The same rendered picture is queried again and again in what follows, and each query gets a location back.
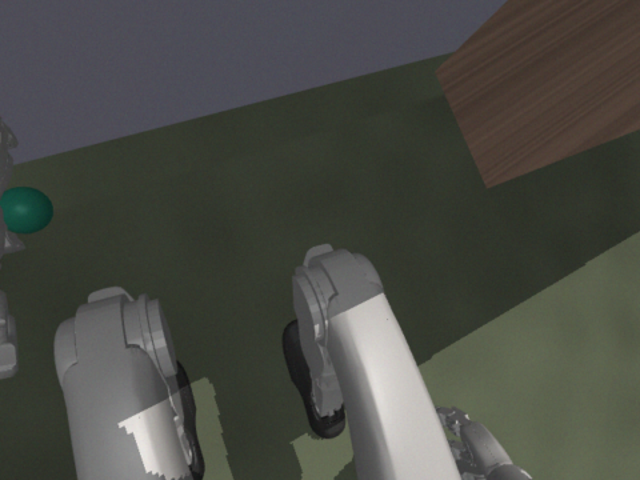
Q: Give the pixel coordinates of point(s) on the right robot arm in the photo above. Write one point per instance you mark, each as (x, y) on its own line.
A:
(508, 472)

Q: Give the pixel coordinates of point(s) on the left robot foot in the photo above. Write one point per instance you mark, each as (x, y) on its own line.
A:
(197, 467)

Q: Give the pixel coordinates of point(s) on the left robot arm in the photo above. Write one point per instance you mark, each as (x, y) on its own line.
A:
(9, 364)

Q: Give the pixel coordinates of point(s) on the left robot hand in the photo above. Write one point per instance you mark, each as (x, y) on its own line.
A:
(7, 141)

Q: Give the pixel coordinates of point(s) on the ball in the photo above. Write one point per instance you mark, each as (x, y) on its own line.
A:
(26, 210)

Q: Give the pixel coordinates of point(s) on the right robot hand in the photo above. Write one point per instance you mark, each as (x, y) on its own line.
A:
(479, 452)

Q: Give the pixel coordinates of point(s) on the right robot foot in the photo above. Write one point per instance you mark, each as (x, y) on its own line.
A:
(325, 427)

